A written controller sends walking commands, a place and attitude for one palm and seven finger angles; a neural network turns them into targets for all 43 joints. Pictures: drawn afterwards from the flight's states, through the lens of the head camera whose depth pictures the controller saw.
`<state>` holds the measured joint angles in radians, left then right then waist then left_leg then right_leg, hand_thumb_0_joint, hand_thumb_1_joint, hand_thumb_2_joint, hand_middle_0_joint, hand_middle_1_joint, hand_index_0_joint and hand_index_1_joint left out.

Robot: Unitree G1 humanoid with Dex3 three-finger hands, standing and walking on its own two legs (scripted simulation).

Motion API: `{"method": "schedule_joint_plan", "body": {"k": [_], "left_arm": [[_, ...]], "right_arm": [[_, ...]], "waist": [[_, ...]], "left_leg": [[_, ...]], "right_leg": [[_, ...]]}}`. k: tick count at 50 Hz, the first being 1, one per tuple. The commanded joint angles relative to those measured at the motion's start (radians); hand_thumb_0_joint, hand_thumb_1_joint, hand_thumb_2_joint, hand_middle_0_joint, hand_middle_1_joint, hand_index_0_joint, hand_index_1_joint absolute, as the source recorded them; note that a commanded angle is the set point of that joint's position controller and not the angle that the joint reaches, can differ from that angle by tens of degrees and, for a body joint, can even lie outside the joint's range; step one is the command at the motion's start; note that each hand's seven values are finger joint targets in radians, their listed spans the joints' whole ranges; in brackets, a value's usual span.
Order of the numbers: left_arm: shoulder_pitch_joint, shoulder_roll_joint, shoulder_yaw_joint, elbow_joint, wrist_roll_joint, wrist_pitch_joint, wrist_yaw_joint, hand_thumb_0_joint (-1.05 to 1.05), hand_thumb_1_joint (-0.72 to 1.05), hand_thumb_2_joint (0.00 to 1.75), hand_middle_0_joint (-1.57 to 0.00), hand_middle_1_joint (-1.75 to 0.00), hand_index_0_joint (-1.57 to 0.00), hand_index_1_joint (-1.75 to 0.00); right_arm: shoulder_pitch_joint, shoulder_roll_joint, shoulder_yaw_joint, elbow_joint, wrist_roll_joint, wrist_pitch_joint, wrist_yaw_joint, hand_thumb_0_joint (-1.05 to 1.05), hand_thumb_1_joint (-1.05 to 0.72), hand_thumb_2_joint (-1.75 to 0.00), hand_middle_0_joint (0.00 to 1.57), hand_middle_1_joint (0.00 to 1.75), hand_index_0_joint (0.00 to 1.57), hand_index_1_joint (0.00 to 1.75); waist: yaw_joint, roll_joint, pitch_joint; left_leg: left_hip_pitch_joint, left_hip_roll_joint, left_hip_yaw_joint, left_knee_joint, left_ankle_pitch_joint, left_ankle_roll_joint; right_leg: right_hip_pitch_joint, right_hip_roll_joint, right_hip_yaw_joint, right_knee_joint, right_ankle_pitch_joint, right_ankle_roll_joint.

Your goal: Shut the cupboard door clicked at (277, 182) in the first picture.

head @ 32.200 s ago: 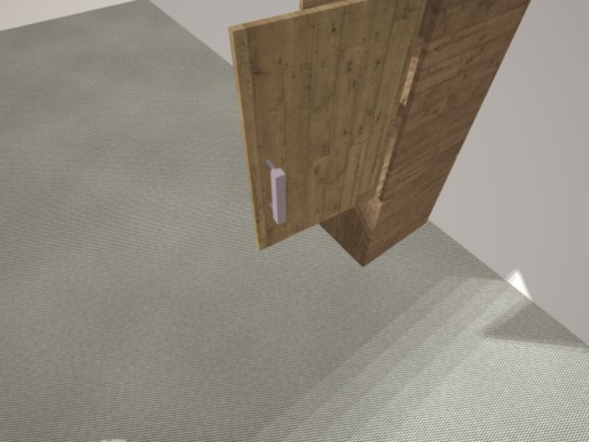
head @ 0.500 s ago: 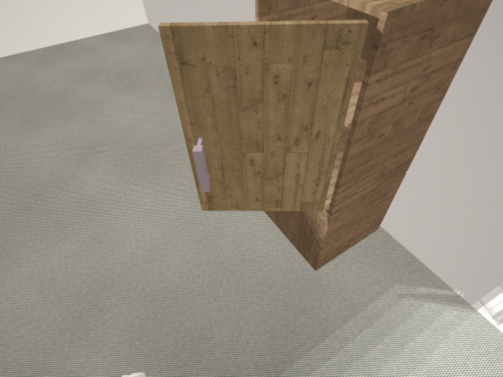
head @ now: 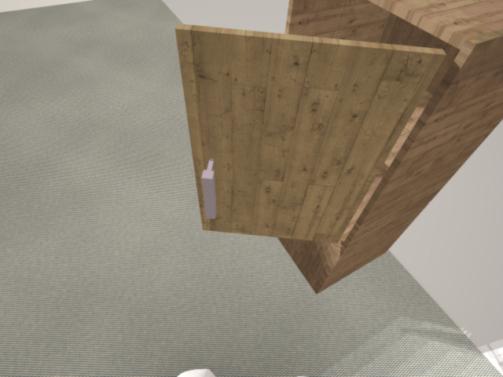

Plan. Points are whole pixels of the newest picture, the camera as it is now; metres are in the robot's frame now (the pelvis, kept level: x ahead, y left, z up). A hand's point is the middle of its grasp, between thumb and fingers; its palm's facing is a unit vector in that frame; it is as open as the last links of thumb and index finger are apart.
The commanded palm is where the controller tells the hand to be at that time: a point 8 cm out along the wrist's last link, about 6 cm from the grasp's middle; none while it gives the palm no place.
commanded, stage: come to a stop and stand still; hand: left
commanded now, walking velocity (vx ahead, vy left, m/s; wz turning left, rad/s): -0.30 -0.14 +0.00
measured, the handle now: (211, 189) +0.51 +0.13 -0.10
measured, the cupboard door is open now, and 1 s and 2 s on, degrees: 56 56 56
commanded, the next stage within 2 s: look again from close up in 0.94 s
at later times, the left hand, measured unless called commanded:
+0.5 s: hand out of the picture +0.10 +0.16 -0.17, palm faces +0.04 -0.98 -0.21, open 7.3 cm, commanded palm none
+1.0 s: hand out of the picture +0.04 +0.21 -0.15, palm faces -0.01 -0.96 -0.29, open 7.4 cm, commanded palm none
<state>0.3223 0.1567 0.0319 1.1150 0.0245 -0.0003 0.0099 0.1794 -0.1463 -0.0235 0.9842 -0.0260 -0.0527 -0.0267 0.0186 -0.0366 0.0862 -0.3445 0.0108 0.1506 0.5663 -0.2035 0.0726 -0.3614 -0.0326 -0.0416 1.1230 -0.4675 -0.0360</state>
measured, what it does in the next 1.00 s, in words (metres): steps on the spot: right foot, then left foot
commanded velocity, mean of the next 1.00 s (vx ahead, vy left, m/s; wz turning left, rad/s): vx -0.07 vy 0.02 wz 0.00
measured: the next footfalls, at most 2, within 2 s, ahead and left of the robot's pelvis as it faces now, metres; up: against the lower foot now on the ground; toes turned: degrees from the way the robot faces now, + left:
right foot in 0.24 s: +0.11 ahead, -0.14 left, +0.00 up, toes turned +3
left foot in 0.54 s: +0.05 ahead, +0.08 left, +0.00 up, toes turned +4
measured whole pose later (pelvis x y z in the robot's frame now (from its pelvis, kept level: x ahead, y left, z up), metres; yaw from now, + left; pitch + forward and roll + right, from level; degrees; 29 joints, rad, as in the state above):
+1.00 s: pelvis +0.03 +0.01 +0.01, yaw -1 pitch -1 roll +1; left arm 0.29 0.20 -0.01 1.05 0.02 0.01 0.02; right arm 0.27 -0.22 -0.01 0.98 -0.02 -0.02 -0.01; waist 0.01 0.05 0.04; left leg -0.15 -0.06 0.12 0.45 -0.29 0.07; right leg -0.30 -0.08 0.04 0.52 -0.20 0.04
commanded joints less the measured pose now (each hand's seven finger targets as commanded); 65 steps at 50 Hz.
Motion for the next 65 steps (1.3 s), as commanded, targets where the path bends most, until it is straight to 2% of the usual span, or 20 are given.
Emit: {"method": "schedule_joint_plan", "body": {"k": [1,6,10,12,14,15,18,22,25,26,27,28,30,32,33,35,37,39,52,65], "left_arm": [[0.066,0.01,0.009,-0.064,-0.002,0.003,0.001,0.0,0.9,0.9,-0.2,-0.3,-0.2,-0.3],[0.048,0.03,0.013,-0.078,0.001,0.029,0.009,0.0,0.9,0.9,-0.2,-0.3,-0.2,-0.3],[0.043,0.097,0.027,-0.094,0.007,0.026,0.014,0.0,0.9,0.9,-0.2,-0.3,-0.2,-0.3],[0.01,0.152,0.031,-0.119,0.011,0.013,0.019,0.0,0.9,0.9,-0.2,-0.3,-0.2,-0.3],[-0.062,0.199,0.032,-0.134,0.005,0.008,0.016,0.0,0.9,0.9,-0.2,-0.3,-0.2,-0.3],[-0.069,0.189,0.034,-0.137,0.004,0.002,0.02,0.0,0.9,0.9,-0.2,-0.3,-0.2,-0.3],[-0.083,0.184,0.04,-0.143,0.007,0.001,0.031,0.0,0.9,0.9,-0.2,-0.3,-0.2,-0.3],[-0.08,0.199,0.054,-0.143,0.01,0.005,0.039,0.0,0.9,0.9,-0.2,-0.3,-0.2,-0.3],[-0.104,0.177,0.049,-0.137,-0.005,0.011,0.036,0.0,0.9,0.9,-0.2,-0.3,-0.2,-0.3],[-0.095,0.143,0.041,-0.147,-0.014,0.015,0.033,0.0,0.9,0.9,-0.2,-0.3,-0.2,-0.3],[-0.01,0.161,0.022,-0.138,-0.026,-0.005,0.073,0.0,0.9,0.9,-0.2,-0.3,-0.2,-0.3],[-0.055,0.189,0.022,-0.174,-0.015,-0.009,0.063,0.0,0.9,0.9,-0.2,-0.3,-0.2,-0.3],[-0.101,0.166,0.009,-0.179,-0.007,0.008,0.045,0.0,0.9,0.9,-0.2,-0.3,-0.2,-0.3],[-0.095,0.136,-0.005,-0.186,0.003,0.022,0.032,0.0,0.9,0.9,-0.2,-0.3,-0.2,-0.3],[-0.085,0.132,-0.009,-0.179,0.005,0.024,0.028,0.0,0.9,0.9,-0.2,-0.3,-0.2,-0.3],[-0.065,0.129,-0.013,-0.166,0.006,0.016,0.018,0.0,0.9,0.9,-0.2,-0.3,-0.2,-0.3],[-0.048,0.126,-0.018,-0.159,-0.001,0.007,0.016,0.0,0.9,0.9,-0.2,-0.3,-0.2,-0.3],[-0.052,0.136,-0.018,-0.158,-0.001,0.005,0.016,0.0,0.9,0.9,-0.2,-0.3,-0.2,-0.3],[-0.068,0.187,-0.012,-0.11,-0.008,-0.02,0.015,0.0,0.9,0.9,-0.2,-0.3,-0.2,-0.3],[-0.116,0.211,-0.007,-0.086,-0.01,-0.027,0.016,0.0,0.9,0.9,-0.2,-0.3,-0.2,-0.3]], "right_arm": [[0.075,-0.133,-0.014,-0.008,-0.005,0.008,-0.012,0.0,-0.9,-0.9,0.2,0.3,0.2,0.3],[0.031,-0.16,-0.02,0.001,0.004,0.039,-0.015,0.0,-0.9,-0.9,0.2,0.3,0.2,0.3],[0.034,-0.151,-0.034,0.007,0.014,0.057,-0.011,0.0,-0.9,-0.9,0.2,0.3,0.2,0.3],[0.064,-0.12,-0.039,0.002,0.021,0.062,-0.003,0.0,-0.9,-0.9,0.2,0.3,0.2,0.3],[0.116,-0.08,-0.037,0.009,0.024,0.081,0.004,0.0,-0.9,-0.9,0.2,0.3,0.2,0.3],[0.115,-0.078,-0.038,0.01,0.019,0.089,0.004,0.0,-0.9,-0.9,0.2,0.3,0.2,0.3],[0.099,-0.093,-0.041,0.001,0.02,0.094,0.0,0.0,-0.9,-0.9,0.2,0.3,0.2,0.3],[0.105,-0.091,-0.032,-0.001,0.026,0.085,-0.002,0.0,-0.9,-0.9,0.2,0.3,0.2,0.3],[0.164,-0.089,-0.026,0.029,0.022,0.068,0.0,0.0,-0.9,-0.9,0.2,0.3,0.2,0.3],[0.155,-0.133,-0.028,0.024,0.015,0.058,-0.003,0.0,-0.9,-0.9,0.2,0.3,0.2,0.3],[0.043,-0.189,-0.056,-0.07,0.027,0.044,-0.001,0.0,-0.9,-0.9,0.2,0.3,0.2,0.3],[0.089,-0.133,-0.043,-0.097,0.013,0.05,0.004,0.0,-0.9,-0.9,0.2,0.3,0.2,0.3],[0.079,-0.104,-0.021,-0.104,0.005,0.046,0.01,0.0,-0.9,-0.9,0.2,0.3,0.2,0.3],[0.063,-0.148,-0.025,-0.13,0.005,0.041,0.008,0.0,-0.9,-0.9,0.2,0.3,0.2,0.3],[0.057,-0.162,-0.024,-0.138,0.008,0.04,0.005,0.0,-0.9,-0.9,0.2,0.3,0.2,0.3],[0.061,-0.16,-0.021,-0.148,0.006,0.035,0.006,0.0,-0.9,-0.9,0.2,0.3,0.2,0.3],[0.083,-0.17,-0.016,-0.137,0.009,0.03,0.007,0.0,-0.9,-0.9,0.2,0.3,0.2,0.3],[0.098,-0.179,-0.019,-0.126,0.008,0.029,0.009,0.0,-0.9,-0.9,0.2,0.3,0.2,0.3],[0.105,-0.211,-0.008,-0.034,0.011,0.005,0.002,0.0,-0.9,-0.9,0.2,0.3,0.2,0.3],[0.091,-0.204,-0.005,0.033,0.009,0.008,-0.002,0.0,-0.9,-0.9,0.2,0.3,0.2,0.3]], "waist": [[0.004,0.085,-0.083],[0.009,0.125,-0.074],[0.021,0.121,-0.039],[-0.002,0.006,-0.063],[-0.043,-0.102,-0.106],[-0.037,-0.171,-0.112],[-0.018,-0.138,-0.133],[-0.003,-0.136,-0.186],[-0.025,-0.115,-0.215],[-0.014,0.016,-0.208],[0.002,0.196,-0.275],[-0.019,0.192,-0.272],[-0.018,0.288,-0.121],[-0.008,0.284,0.017],[-0.003,0.218,0.046],[0.005,0.089,0.058],[-0.003,0.036,0.016],[-0.012,0.023,0.026],[-0.023,0.034,-0.059],[-0.02,0.031,-0.09]], "left_leg": [[0.006,0.281,-0.256,-0.332,0.137,0.09],[-0.01,0.27,-0.22,-0.285,0.121,0.083],[-0.025,0.205,-0.197,-0.185,0.121,0.025],[0.008,0.091,-0.122,-0.072,0.021,-0.046],[0.082,0.004,-0.068,0.053,-0.123,-0.084],[0.081,0.005,-0.078,0.127,-0.215,-0.089],[-0.015,-0.004,-0.133,0.279,-0.322,-0.095],[-0.035,-0.002,-0.137,0.137,-0.295,-0.109],[0.179,0.011,-0.127,-0.194,0.039,-0.101],[0.24,0.104,-0.217,-0.223,0.181,-0.068],[0.222,0.145,-0.118,-0.016,0.245,-0.084],[0.127,0.08,-0.113,-0.032,0.017,-0.074],[0.076,0.101,-0.199,-0.144,0.004,-0.045],[-0.033,0.161,-0.273,-0.268,-0.041,-0.019],[-0.07,0.166,-0.287,-0.289,-0.102,-0.007],[-0.07,0.134,-0.271,-0.289,-0.159,-0.001],[-0.009,0.114,-0.255,-0.283,-0.181,-0.007],[-0.001,0.107,-0.268,-0.313,-0.271,-0.01],[0.163,0.095,-0.2,-0.26,0.065,-0.018],[0.201,0.093,-0.17,-0.225,0.132,-0.032]], "right_leg": [[0.024,-0.055,0.046,-0.19,0.064,0.029],[0.113,-0.011,-0.004,-0.411,0.157,0.055],[0.168,-0.009,0.031,-0.605,0.334,0.042],[0.125,-0.122,0.181,-0.686,0.541,-0.014],[0.072,-0.259,0.272,-0.754,0.591,-0.107],[0.081,-0.269,0.281,-0.774,0.666,-0.136],[0.182,-0.293,0.273,-0.733,0.903,-0.183],[0.328,-0.278,0.238,-0.667,1.01,-0.171],[0.25,-0.193,0.168,-0.594,0.747,-0.072],[0.156,-0.123,0.12,-0.564,0.559,-0.023],[0.211,-0.128,0.098,-0.541,0.663,-0.011],[0.213,-0.15,0.153,-0.564,0.521,-0.032],[0.088,-0.087,0.096,-0.567,0.244,-0.024],[0.057,-0.006,0.011,-0.52,0.13,0.013],[0.069,-0.001,0.01,-0.514,0.138,0.015],[0.086,-0.009,0.032,-0.558,0.205,0.008],[0.091,-0.021,0.074,-0.605,0.221,0.005],[0.072,-0.025,0.087,-0.623,0.187,0.005],[0.124,-0.065,0.116,-0.654,0.353,0.002],[0.187,-0.086,0.122,-0.665,0.486,-0.009]]}}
